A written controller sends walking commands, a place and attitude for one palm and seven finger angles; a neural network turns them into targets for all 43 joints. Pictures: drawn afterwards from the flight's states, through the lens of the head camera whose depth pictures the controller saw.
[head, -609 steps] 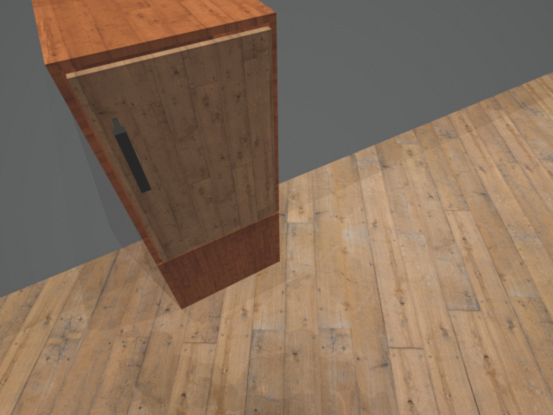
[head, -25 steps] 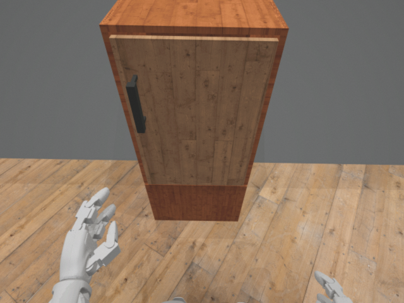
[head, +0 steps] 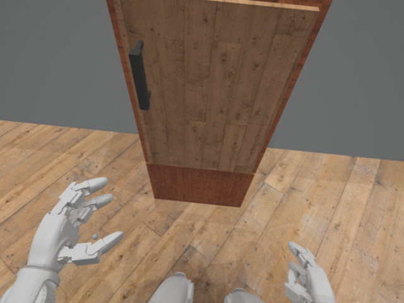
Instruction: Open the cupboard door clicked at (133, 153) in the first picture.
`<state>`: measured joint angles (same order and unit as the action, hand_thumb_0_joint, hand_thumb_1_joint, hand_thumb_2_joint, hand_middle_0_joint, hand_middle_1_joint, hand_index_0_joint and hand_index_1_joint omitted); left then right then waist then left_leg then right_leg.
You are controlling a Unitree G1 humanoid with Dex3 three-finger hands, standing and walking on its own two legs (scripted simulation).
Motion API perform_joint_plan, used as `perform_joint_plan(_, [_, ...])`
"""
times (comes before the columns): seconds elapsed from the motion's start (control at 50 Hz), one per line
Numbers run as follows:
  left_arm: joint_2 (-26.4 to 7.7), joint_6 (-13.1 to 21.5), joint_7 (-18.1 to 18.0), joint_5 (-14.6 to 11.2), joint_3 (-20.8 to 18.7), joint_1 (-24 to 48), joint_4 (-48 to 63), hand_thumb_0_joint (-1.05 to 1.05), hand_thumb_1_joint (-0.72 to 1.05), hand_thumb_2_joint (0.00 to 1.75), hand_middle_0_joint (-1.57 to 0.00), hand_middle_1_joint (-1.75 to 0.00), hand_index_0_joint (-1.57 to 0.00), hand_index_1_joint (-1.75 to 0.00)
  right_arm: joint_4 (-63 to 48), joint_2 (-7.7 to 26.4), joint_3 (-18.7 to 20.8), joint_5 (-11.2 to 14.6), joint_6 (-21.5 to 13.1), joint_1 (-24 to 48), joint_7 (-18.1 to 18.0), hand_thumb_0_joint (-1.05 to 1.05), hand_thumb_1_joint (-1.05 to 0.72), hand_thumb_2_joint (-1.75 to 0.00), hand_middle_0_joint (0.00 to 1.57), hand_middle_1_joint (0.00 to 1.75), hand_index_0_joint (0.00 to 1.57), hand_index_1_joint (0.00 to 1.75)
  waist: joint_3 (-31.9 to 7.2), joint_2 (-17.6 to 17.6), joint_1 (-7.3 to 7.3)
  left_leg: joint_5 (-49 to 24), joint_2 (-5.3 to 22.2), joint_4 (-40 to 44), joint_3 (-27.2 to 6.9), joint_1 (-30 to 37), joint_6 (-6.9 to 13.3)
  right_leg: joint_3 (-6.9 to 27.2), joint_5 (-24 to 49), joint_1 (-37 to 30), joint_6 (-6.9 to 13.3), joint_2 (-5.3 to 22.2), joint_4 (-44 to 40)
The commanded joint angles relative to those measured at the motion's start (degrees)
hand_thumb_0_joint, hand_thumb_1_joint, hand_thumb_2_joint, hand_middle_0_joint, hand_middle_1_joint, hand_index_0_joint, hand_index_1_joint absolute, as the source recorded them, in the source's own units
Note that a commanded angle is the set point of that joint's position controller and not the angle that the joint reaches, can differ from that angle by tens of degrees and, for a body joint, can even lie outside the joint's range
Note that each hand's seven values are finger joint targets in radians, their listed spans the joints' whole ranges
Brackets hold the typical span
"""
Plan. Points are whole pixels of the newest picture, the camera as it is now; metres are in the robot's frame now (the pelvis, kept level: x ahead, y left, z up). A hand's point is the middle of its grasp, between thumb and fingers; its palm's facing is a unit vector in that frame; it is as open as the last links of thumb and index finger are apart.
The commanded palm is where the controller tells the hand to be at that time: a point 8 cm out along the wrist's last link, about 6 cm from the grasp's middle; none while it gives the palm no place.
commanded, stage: raise the hand with hooked fingers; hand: left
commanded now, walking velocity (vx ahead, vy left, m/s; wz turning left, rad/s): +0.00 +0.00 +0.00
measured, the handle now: (142, 77) +0.58 +0.20 +0.10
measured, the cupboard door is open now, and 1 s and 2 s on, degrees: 0 0 0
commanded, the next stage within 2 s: move the hooked fingers beside the handle in 1.36 s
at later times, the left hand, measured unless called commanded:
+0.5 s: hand (73, 196) +0.27 +0.25 +0.09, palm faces +0.03 -1.00 -0.05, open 13.4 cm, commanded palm +0.25 +0.30 +0.09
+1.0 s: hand (57, 162) +0.31 +0.28 +0.11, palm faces +0.01 -1.00 -0.02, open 14.0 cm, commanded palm +0.28 +0.32 +0.11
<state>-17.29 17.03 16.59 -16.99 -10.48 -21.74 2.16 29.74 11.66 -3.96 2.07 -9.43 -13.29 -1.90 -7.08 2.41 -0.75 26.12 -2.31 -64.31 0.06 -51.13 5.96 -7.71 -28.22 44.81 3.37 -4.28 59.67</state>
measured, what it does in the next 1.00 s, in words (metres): stands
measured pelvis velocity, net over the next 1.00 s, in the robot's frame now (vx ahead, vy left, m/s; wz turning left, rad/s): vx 0.02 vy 0.01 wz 0.00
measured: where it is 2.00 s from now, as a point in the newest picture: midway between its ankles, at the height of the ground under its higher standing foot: outside the picture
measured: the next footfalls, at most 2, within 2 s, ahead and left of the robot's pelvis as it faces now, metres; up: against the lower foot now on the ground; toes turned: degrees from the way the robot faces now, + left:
none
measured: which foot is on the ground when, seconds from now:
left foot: down 0.00-1.00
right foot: down 0.00-1.00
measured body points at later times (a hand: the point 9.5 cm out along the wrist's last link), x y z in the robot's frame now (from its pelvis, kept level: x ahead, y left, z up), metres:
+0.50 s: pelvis +0.02 +0.00 +0.02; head +0.07 +0.02 +0.47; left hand +0.26 +0.30 +0.09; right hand +0.20 -0.24 -0.04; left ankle +0.05 +0.05 -0.66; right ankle +0.01 -0.09 -0.66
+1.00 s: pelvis +0.02 +0.01 +0.04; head +0.06 +0.02 +0.49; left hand +0.31 +0.33 +0.12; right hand +0.16 -0.25 -0.03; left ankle +0.05 +0.05 -0.66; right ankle +0.01 -0.09 -0.66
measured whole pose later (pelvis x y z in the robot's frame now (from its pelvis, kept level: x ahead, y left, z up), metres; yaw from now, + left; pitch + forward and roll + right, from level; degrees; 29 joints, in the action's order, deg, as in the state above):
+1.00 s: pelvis +0.02 +0.01 +0.04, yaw +0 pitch +9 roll -4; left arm -26.1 14.0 28.2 -21.1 -22.9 3.1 -24.7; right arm 31.3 16.8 -2.6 3.3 -8.6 -17.6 -3.6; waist -5.5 1.4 0.7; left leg 21.6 -3.1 -49.7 1.4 -37.3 6.3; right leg -5.0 -23.2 31.7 2.6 -4.0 45.7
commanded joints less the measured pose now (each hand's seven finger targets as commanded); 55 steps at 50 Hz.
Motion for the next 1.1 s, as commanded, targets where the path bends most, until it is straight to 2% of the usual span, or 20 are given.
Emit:
perform_joint_plan(0.0, [-7.86, 3.83, -1.38, -3.03, -9.64, -2.42, 11.15, 0.00, 0.01, 0.52, -0.26, -0.87, -0.26, -0.87, -8.27, 9.32, 5.91, -0.12, -3.80, 2.52, -1.39, 0.00, -0.90, -0.90, 0.20, 0.30, 0.20, 0.30, -14.30, -0.70, -0.86, -19.17, 3.02, 12.66, -6.94, 16.14, -5.57, 4.07, 14.72, -7.43, -0.71, 0.68, -8.86])
perform_joint_plan(0.06, [-6.25, 6.75, -0.58, -2.95, -7.88, -1.26, 9.61, 0.00, -0.06, 0.49, -0.27, -0.92, -0.27, -0.92, -7.68, 9.95, 6.19, -0.29, -3.91, 1.58, -0.86, 0.00, -0.90, -0.90, 0.20, 0.30, 0.20, 0.30, -12.23, 0.78, 0.41, -19.33, 3.20, 12.37, -6.45, 15.86, -5.89, 4.03, 14.18, -5.06, -1.00, 1.08, -8.45])
perform_joint_plan(0.1, [-7.31, 7.62, 0.44, -3.04, -7.91, 0.74, 8.97, 0.00, -0.10, 0.47, -0.27, -0.94, -0.27, -0.94, -7.88, 10.77, 6.31, -0.32, -4.13, 1.11, -0.76, 0.00, -0.90, -0.90, 0.20, 0.30, 0.20, 0.30, -11.68, 1.43, 0.69, -19.12, 3.29, 12.57, -6.91, 16.41, -6.06, 4.22, 13.37, -4.23, -0.79, 0.97, -8.53])
perform_joint_plan(0.12, [-7.91, 7.89, 1.04, -3.19, -8.27, 1.21, 9.29, 0.00, -0.13, 0.46, -0.27, -0.96, -0.27, -0.96, -7.93, 10.98, 6.48, -0.09, -4.24, 0.60, -0.73, 0.00, -0.90, -0.90, 0.20, 0.30, 0.20, 0.30, -12.98, 1.98, 0.79, -19.60, 3.40, 12.89, -6.75, 17.57, -6.22, 4.33, 13.48, -4.57, -0.88, 1.14, -8.81])
perform_joint_plan(0.18, [-9.19, 7.30, 2.03, -3.86, -9.86, 1.68, 8.60, 0.00, -0.20, 0.43, -0.28, -1.00, -0.28, -1.00, -8.10, 11.43, 6.82, 0.25, -4.20, -0.34, -1.01, 0.00, -0.90, -0.90, 0.20, 0.30, 0.20, 0.30, -14.28, 1.00, 0.77, -21.04, 3.46, 13.80, -6.63, 19.33, -6.22, 4.46, 14.53, -5.85, -1.19, 1.17, -9.90])
perform_joint_plan(0.22, [-10.33, 6.98, 2.33, -4.13, -10.75, 3.75, 8.71, 0.00, -0.24, 0.41, -0.28, -1.03, -0.28, -1.03, -8.07, 11.62, 6.60, 0.29, -4.04, -0.40, -1.18, 0.00, -0.90, -0.90, 0.20, 0.30, 0.20, 0.30, -13.79, 2.98, 0.49, -22.37, 3.43, 14.39, -6.48, 20.10, -6.42, 4.40, 15.35, -6.66, -0.90, 1.18, -10.10])
perform_joint_plan(0.28, [-11.12, 6.73, 2.23, -4.51, -11.45, 6.35, 7.45, 0.00, -0.31, 0.38, -0.29, -1.08, -0.29, -1.08, -7.98, 11.71, 6.47, 0.44, -3.73, -0.46, -1.36, 0.00, -0.90, -0.90, 0.20, 0.30, 0.20, 0.30, -12.38, 2.56, 0.95, -19.79, 3.51, 15.75, -6.70, 20.99, -6.31, 4.37, 13.48, -6.36, -1.06, 1.13, -11.56])
perform_joint_plan(0.3, [-12.59, 6.51, 2.30, -4.53, -12.60, 7.48, 6.23, 0.00, -0.34, 0.37, -0.29, -1.10, -0.29, -1.10, -7.90, 12.04, 6.32, 0.38, -3.49, -0.69, -1.48, 0.00, -0.90, -0.90, 0.20, 0.30, 0.20, 0.30, -11.69, 2.09, 0.72, -19.30, 3.45, 15.97, -6.64, 20.24, -6.15, 4.53, 13.57, -7.38, -0.76, 0.94, -11.80])
perform_joint_plan(0.36, [-12.55, 6.04, 3.14, -4.50, -11.80, 11.09, 4.54, 0.00, -0.41, 0.34, -0.29, -1.14, -0.29, -1.14, -7.95, 12.14, 5.90, 0.59, -3.28, -0.44, -1.66, 0.00, -0.90, -0.90, 0.20, 0.30, 0.20, 0.30, -11.27, 4.33, 1.17, -17.45, 3.51, 17.34, -6.83, 21.84, -6.27, 4.51, 12.20, -6.98, -0.83, 1.18, -12.88])
perform_joint_plan(0.44, [-14.11, 4.32, 4.70, -5.03, -12.86, 15.10, 0.79, 0.00, -0.50, 0.30, -0.30, -1.20, -0.30, -1.20, -8.05, 12.44, 5.60, 0.75, -3.02, -0.62, -1.94, 0.00, -0.90, -0.90, 0.20, 0.30, 0.20, 0.30, -11.39, 3.46, 1.23, -17.56, 3.41, 18.40, -6.78, 23.11, -5.92, 4.72, 13.15, -8.55, -0.79, 1.13, -14.41])
perform_joint_plan(0.6, [-18.54, 2.18, 7.41, -5.02, -15.02, 25.90, -5.43, 0.00, -0.50, 0.30, -0.30, -1.20, -0.30, -1.20, -7.56, 13.09, 4.99, 0.91, -2.80, -0.38, -2.55, 0.00, -0.90, -0.90, 0.20, 0.30, 0.20, 0.30, -9.93, 3.97, 1.19, -14.07, 3.31, 21.25, -7.58, 24.97, -5.67, 5.08, 11.10, -10.10, -0.33, 1.14, -16.95])
perform_joint_plan(0.64, [-19.02, 2.11, 7.93, -5.34, -15.79, 27.15, -6.86, 0.00, -0.50, 0.30, -0.30, -1.20, -0.30, -1.20, -7.41, 12.98, 4.83, 0.92, -2.81, -0.48, -2.63, 0.00, -0.90, -0.90, 0.20, 0.30, 0.20, 0.30, -10.87, 2.19, 1.04, -15.12, 3.22, 21.57, -7.24, 25.40, -5.35, 5.20, 12.05, -11.34, -0.53, 1.22, -17.53])
perform_joint_plan(0.7, [-20.09, 1.53, 9.07, -5.28, -15.89, 30.21, -10.24, 0.00, -0.50, 0.30, -0.30, -1.20, -0.30, -1.20, -6.91, 13.35, 4.73, 1.02, -2.67, -0.70, -2.66, 0.00, -0.90, -0.90, 0.20, 0.30, 0.20, 0.30, -9.09, 2.78, 1.18, -14.03, 3.17, 22.13, -7.29, 25.07, -5.20, 5.36, 11.35, -11.23, -0.29, 1.11, -18.25])
perform_joint_plan(0.8, [-22.68, 1.34, 10.38, -5.49, -17.44, 35.40, -12.28, 0.00, -0.50, 0.30, -0.30, -1.20, -0.30, -1.20, -6.43, 13.72, 4.85, 1.04, -2.66, -1.14, -2.81, 0.00, -0.90, -0.90, 0.20, 0.30, 0.20, 0.30, -10.69, 2.89, 0.94, -15.18, 3.07, 23.09, -7.29, 27.13, -5.01, 5.62, 12.13, -12.74, -0.24, 1.26, -19.23])
perform_joint_plan(0.84, [-22.91, 1.00, 10.89, -5.29, -17.29, 36.97, -14.11, 0.00, -0.50, 0.30, -0.30, -1.20, -0.30, -1.20, -6.13, 13.71, 4.85, 1.27, -2.53, -1.39, -2.90, 0.00, -0.90, -0.90, 0.20, 0.30, 0.20, 0.30, -9.95, 3.98, 1.28, -14.07, 3.17, 23.62, -7.11, 27.68, -4.87, 5.68, 11.39, -11.83, -0.42, 1.37, -19.77])
perform_joint_plan(0.9, [-20.90, 0.07, 11.94, -5.65, -16.21, 33.80, -17.21, 0.00, -0.50, 0.30, -0.30, -1.20, -0.30, -1.20, -6.50, 13.86, 5.11, 1.28, -2.57, -1.82, -2.67, 0.00, -0.90, -0.90, 0.20, 0.30, 0.20, 0.30, -9.46, 0.99, 0.87, -15.26, 2.93, 23.62, -6.97, 26.90, -4.59, 5.59, 12.67, -12.80, -0.32, 1.25, -20.13])
perform_joint_plan(0.94, [-21.08, -0.05, 12.21, -5.42, -16.06, 33.72, -16.58, 0.00, -0.50, 0.30, -0.30, -1.20, -0.30, -1.20, -6.86, 13.85, 5.22, 1.33, -2.52, -1.72, -2.37, 0.00, -0.90, -0.90, 0.20, 0.30, 0.20, 0.30, -9.31, 2.61, 0.80, -15.02, 2.98, 23.81, -6.93, 26.97, -4.75, 5.44, 12.35, -11.95, -0.42, 1.42, -19.94])
perform_joint_plan(0.96, [-21.40, 0.20, 11.91, -5.65, -16.65, 34.14, -16.05, 0.00, -0.50, 0.30, -0.30, -1.20, -0.30, -1.20, -6.96, 13.85, 5.31, 1.24, -2.51, -1.72, -2.26, 0.00, -0.90, -0.90, 0.20, 0.30, 0.20, 0.30, -9.54, 1.20, 0.72, -14.65, 2.90, 23.85, -6.93, 26.59, -4.57, 5.56, 12.20, -12.38, -0.51, 1.41, -20.08])
perform_joint_plan(1.02, [-23.16, 1.83, 10.84, -5.33, -17.92, 35.33, -12.41, 0.00, -0.50, 0.30, -0.30, -1.20, -0.30, -1.20, -6.95, 13.94, 5.54, 1.04, -2.61, -2.01, -2.00, 0.00, -0.90, -0.90, 0.20, 0.30, 0.20, 0.30, -12.26, 4.19, 0.53, -17.66, 3.21, 23.79, -7.38, 29.76, -5.33, 5.37, 13.15, -12.05, -0.28, 1.23, -19.29])
perform_joint_plan(1.08, [-22.73, 2.83, 10.04, -5.12, -17.97, 35.13, -12.13, 0.00, -0.50, 0.30, -0.30, -1.20, -0.30, -1.20, -6.68, 13.87, 5.55, 0.91, -2.62, -2.05, -1.94, 0.00, -0.90, -0.90, 0.20, 0.30, 0.20, 0.30, -11.17, 4.78, 0.81, -17.03, 3.63, 24.37, -8.41, 30.77, -5.86, 4.87, 12.18, -10.29, -0.38, 1.21, -18.91])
